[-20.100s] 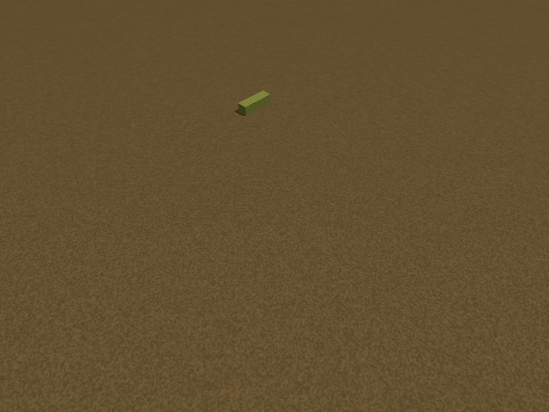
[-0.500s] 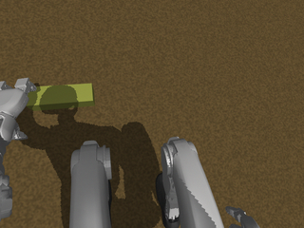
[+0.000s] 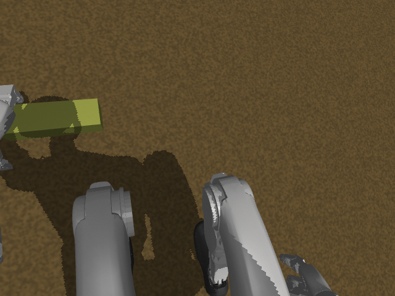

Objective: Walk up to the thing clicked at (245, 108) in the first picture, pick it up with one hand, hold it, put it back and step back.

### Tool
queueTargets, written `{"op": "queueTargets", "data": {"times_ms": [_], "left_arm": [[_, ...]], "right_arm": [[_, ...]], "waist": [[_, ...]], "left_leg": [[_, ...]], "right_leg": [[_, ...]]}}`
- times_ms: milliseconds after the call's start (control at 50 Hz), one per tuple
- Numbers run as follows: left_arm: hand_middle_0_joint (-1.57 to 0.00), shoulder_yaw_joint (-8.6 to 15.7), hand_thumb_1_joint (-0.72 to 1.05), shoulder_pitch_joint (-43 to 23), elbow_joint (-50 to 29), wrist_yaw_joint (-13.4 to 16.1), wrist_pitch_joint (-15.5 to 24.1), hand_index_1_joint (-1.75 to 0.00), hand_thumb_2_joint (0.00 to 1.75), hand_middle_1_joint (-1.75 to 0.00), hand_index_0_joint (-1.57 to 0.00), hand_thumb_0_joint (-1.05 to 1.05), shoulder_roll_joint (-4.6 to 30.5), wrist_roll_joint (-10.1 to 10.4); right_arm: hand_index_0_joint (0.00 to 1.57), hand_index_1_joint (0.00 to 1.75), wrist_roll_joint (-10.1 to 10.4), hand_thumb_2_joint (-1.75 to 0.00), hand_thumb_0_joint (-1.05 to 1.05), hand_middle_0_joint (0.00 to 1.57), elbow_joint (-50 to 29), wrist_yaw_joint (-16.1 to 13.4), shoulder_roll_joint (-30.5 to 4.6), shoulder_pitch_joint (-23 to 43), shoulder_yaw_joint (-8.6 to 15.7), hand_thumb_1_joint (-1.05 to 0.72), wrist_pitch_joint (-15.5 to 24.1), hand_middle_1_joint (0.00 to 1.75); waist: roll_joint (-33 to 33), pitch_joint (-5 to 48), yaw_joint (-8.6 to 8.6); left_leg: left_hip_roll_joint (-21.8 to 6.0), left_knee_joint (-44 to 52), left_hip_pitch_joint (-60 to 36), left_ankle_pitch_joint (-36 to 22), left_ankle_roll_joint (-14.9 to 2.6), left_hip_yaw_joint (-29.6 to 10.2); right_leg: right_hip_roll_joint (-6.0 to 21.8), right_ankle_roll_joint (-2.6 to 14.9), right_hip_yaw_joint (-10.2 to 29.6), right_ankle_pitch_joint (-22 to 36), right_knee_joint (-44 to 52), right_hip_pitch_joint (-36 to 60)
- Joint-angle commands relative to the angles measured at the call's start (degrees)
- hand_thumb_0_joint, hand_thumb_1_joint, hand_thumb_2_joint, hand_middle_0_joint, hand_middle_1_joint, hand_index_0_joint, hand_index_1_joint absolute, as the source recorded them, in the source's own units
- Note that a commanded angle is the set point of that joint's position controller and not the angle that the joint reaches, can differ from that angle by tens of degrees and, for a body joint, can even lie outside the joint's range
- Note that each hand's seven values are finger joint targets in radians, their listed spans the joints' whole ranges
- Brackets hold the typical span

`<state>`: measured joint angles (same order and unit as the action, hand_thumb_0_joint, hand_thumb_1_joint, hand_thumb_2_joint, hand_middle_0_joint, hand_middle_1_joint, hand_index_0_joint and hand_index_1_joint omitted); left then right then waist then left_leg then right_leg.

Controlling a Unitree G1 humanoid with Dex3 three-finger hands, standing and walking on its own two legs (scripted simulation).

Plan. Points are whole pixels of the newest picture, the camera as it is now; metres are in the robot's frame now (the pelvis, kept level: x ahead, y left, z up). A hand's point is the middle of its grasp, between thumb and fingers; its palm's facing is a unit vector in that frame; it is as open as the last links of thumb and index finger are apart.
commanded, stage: rise first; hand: left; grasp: from above
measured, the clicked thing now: (54, 119) +0.50 +0.32 -0.31
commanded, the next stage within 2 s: approach in 1.68 s
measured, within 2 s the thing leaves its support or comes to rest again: neither
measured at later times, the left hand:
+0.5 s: hand (11, 130) +0.43 +0.36 -0.18, palm faces -0.44 -0.09 -0.89, open 14.2 cm
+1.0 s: hand (15, 128) +0.44 +0.35 -0.20, palm faces -0.44 -0.09 -0.89, open 14.2 cm
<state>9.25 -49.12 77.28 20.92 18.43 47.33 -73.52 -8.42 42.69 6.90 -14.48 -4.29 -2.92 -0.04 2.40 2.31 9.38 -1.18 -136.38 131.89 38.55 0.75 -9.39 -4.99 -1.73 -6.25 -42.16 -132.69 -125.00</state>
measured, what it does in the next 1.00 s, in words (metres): stands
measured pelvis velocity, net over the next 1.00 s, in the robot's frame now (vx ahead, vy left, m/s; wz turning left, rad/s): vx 0.00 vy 0.00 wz -0.03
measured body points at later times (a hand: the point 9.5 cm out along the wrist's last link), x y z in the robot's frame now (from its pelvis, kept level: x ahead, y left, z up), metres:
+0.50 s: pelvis +0.00 +0.00 -0.01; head +0.25 +0.09 +0.35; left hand +0.45 +0.36 -0.13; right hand +0.08 -0.27 -0.12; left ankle +0.08 +0.13 -0.31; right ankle +0.09 -0.12 -0.31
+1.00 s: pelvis +0.00 +0.00 -0.02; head +0.25 +0.10 +0.34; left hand +0.46 +0.36 -0.15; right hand +0.07 -0.27 -0.12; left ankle +0.08 +0.13 -0.31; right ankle +0.09 -0.12 -0.31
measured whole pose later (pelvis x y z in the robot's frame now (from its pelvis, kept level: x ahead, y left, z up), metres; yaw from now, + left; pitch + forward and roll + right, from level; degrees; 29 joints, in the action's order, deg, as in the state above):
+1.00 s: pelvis +0.00 +0.00 -0.02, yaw -2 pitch +32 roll -11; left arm 9.0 -54.0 83.5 22.4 17.4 52.5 -74.1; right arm -9.4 41.6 7.9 -15.2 -5.7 -7.9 1.1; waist 3.6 -1.1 13.4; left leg -1.1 -140.4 134.3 38.7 0.9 -11.5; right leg -5.6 -2.1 -7.9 -41.7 -135.3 -126.9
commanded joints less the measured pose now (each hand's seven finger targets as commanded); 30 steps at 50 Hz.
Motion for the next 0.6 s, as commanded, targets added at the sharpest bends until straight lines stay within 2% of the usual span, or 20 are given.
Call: {"op": "queueTargets", "data": {"times_ms": [0, 20, 40, 100, 140, 160, 220, 260, 320, 360, 400, 460, 500, 520, 560, 580], "left_arm": [[-0.05, 1.93, -0.56, -16.12, -7.21, 2.04, -0.39, -1.04, 1.00, -1.05, -0.06, 0.00, 17.28, 1.32], [-0.05, 1.68, -0.56, -16.27, -7.54, 2.01, -0.39, -1.04, 1.00, -1.04, -0.06, 0.00, 17.15, 1.19], [-0.05, 2.55, -0.56, -15.71, -7.41, 2.14, -0.43, -1.04, 1.00, -1.05, -0.06, 0.00, 17.52, 1.60], [-0.05, 2.48, -0.57, -15.69, -7.18, 2.15, -0.59, -1.04, 1.01, -1.04, -0.06, 0.00, 17.81, 1.47], [-0.05, 2.17, -0.56, -16.31, -6.42, 2.20, -0.67, -1.04, 1.01, -1.05, -0.06, 0.00, 17.82, 1.41], [-0.06, 2.13, -0.61, -16.39, -6.27, 2.26, -0.58, -1.03, 1.07, -1.01, -0.04, 0.00, 17.83, 1.58], [-0.06, 3.17, -0.57, -16.78, -6.66, 2.70, -0.65, -1.04, 1.02, -1.04, -0.06, 0.00, 19.33, 1.70], [-0.06, 2.46, -0.57, -16.63, -6.02, 2.69, -0.85, -1.05, 1.01, -1.05, -0.06, 0.00, 18.93, 1.62], [-0.06, 3.24, -0.57, -16.84, -6.00, 2.89, -0.97, -1.04, 1.01, -1.05, -0.06, 0.00, 19.32, 1.74], [-0.06, 2.34, -0.57, -17.21, -5.91, 2.60, -1.22, -1.05, 1.01, -1.05, -0.06, 0.00, 18.74, 2.02], [-0.06, 1.99, -0.58, -17.01, -4.60, 2.19, -1.36, -1.04, 1.03, -1.04, -0.05, 0.00, 18.82, 1.42], [-0.06, 2.86, -0.57, -17.28, -5.46, 2.29, -1.03, -1.04, 1.02, -1.04, -0.06, 0.00, 20.34, 1.63], [-0.06, 1.91, -0.58, -17.05, -4.44, 2.15, -1.03, -1.05, 1.03, -1.05, -0.05, 0.00, 18.79, 1.62], [-0.06, 1.81, -0.57, -18.06, -4.32, 2.16, -0.98, -1.05, 1.02, -1.05, -0.06, 0.00, 19.34, 1.69], [-0.06, 2.65, -0.58, -17.92, -4.01, 2.56, -0.79, -1.04, 1.02, -1.04, -0.06, 0.00, 20.55, 1.66], [-0.06, 2.44, -0.57, -17.70, -3.86, 2.61, -0.70, -1.04, 1.01, -1.04, -0.06, 0.00, 20.52, 1.60]], "right_arm": [[0.20, 0.30, 0.05, -0.90, 0.00, 0.20, -0.69, -0.88, -14.24, -11.56, 4.12, -0.91, 0.36, 0.30], [0.20, 0.30, -0.17, -0.90, 0.00, 0.20, -0.73, -0.85, -14.25, -11.89, 3.89, -0.91, 0.38, 0.30], [0.20, 0.30, -0.18, -0.90, 0.00, 0.20, -0.59, -0.81, -14.35, -11.76, 3.89, -0.91, 0.37, 0.30], [0.20, 0.30, -0.20, -0.90, 0.00, 0.20, -0.84, -0.73, -14.42, -11.56, 3.57, -0.91, 0.33, 0.30], [0.20, 0.30, -0.12, -0.90, 0.00, 0.20, -0.75, -0.62, -14.73, -11.96, 3.45, -0.91, 0.25, 0.30], [0.20, 0.30, -0.20, -0.90, 0.00, 0.20, -0.82, -0.55, -14.50, -11.71, 3.25, -0.91, 0.29, 0.30], [0.20, 0.30, -0.28, -0.90, 0.00, 0.20, -0.86, -0.52, -14.76, -11.99, 2.99, -0.91, 0.27, 0.30], [0.20, 0.30, -0.40, -0.90, 0.00, 0.20, -0.93, -0.45, -14.60, -11.83, 2.64, -0.91, 0.36, 0.30], [0.20, 0.30, -0.59, -0.90, 0.00, 0.20, -0.72, -0.33, -14.69, -12.57, 2.42, -0.91, 0.31, 0.30], [0.20, 0.30, -0.44, -0.90, 0.00, 0.20, -0.81, -0.35, -14.96, -12.15, 2.60, -0.91, 0.47, 0.30], [0.20, 0.30, -0.48, -0.90, 0.00, 0.20, -0.80, -0.29, -15.28, -12.47, 2.29, -0.91, 0.47, 0.30], [0.20, 0.30, -0.52, -0.90, 0.00, 0.20, -1.01, -0.12, -15.38, -12.54, 1.92, -0.91, 0.39, 0.30], [0.20, 0.30, -0.69, -0.90, 0.00, 0.20, -0.91, 0.01, -15.26, -12.49, 1.58, -0.91, 0.51, 0.30], [0.20, 0.30, -0.49, -0.90, 0.00, 0.20, -0.95, -0.04, -15.57, -12.46, 1.69, -0.91, 0.60, 0.30], [0.20, 0.30, -0.52, -0.90, 0.00, 0.20, -0.97, -0.10, -15.44, -12.43, 1.16, -0.91, 0.50, 0.30], [0.20, 0.30, -0.74, -0.90, 0.00, 0.20, -1.06, -0.04, -15.38, -12.39, 1.09, -0.91, 0.49, 0.30]], "waist": [[-17.92, 38.26, -0.13], [-17.51, 38.76, 0.20], [-18.25, 38.86, -0.57], [-19.71, 38.85, -0.63], [-18.75, 38.19, 0.41], [-18.51, 37.71, 0.36], [-18.30, 38.77, 0.35], [-19.01, 38.15, 0.52], [-18.19, 39.03, 0.59], [-19.63, 38.12, 0.85], [-20.03, 36.95, 1.27], [-19.61, 37.82, 1.27], [-20.09, 36.81, 1.62], [-19.66, 36.36, 2.09], [-19.19, 36.77, 1.59], [-19.08, 37.00, 1.90]], "left_leg": [[-0.36, 12.74, -33.57, -10.78, -2.45, 4.35], [-0.27, 12.18, -33.08, -11.55, -2.58, 4.66], [-0.20, 12.26, -32.87, -11.63, -2.47, 4.88], [-0.35, 12.68, -34.26, -11.40, -2.18, 4.21], [-0.32, 12.25, -32.97, -10.88, -2.27, 3.98], [-0.25, 11.86, -31.48, -10.36, -2.36, 4.26], [-0.33, 11.21, -31.73, -11.60, -2.53, 4.49], [-0.40, 10.81, -31.56, -11.60, -2.54, 4.53], [-0.32, 10.55, -30.93, -12.15, -2.61, 4.56], [-0.52, 11.06, -32.40, -11.38, -2.37, 4.04], [-0.50, 11.45, -32.31, -10.65, -2.23, 3.47], [-0.40, 10.87, -31.66, -11.47, -2.30, 3.63], [-0.47, 11.00, -32.08, -11.74, -2.24, 3.41], [-0.51, 10.74, -31.33, -10.81, -2.33, 3.39], [-0.41, 9.89, -30.17, -11.16, -2.52, 4.06], [-0.38, 9.43, -29.52, -11.23, -2.61, 4.27]], "right_leg": [[-0.78, 3.57, -3.70, 14.40, 13.81, 13.19], [-0.83, 3.41, -3.65, 15.35, 13.83, 14.50], [-0.73, 3.43, -3.54, 15.22, 13.52, 14.40], [-0.79, 3.67, -3.95, 14.63, 12.89, 13.32], [-0.86, 3.60, -4.19, 14.61, 12.65, 13.22], [-0.87, 3.54, -4.03, 14.47, 12.65, 13.64], [-0.94, 3.35, -3.97, 15.56, 12.76, 14.62], [-1.03, 3.37, -3.92, 15.64, 12.78, 14.61], [-1.10, 3.21, -4.02, 16.27, 12.71, 16.02], [-1.02, 3.45, -4.35, 15.25, 12.27, 13.51], [-0.98, 3.58, -4.60, 14.66, 11.94, 12.75], [-0.98, 3.46, -4.63, 15.61, 11.57, 14.22], [-1.07, 3.51, -4.78, 15.71, 11.55, 13.37], [-1.05, 3.50, -4.79, 15.17, 11.75, 12.81], [-1.21, 3.33, -4.51, 15.68, 12.16, 14.50], [-1.28, 3.19, -4.33, 15.89, 12.39, 15.25]]}}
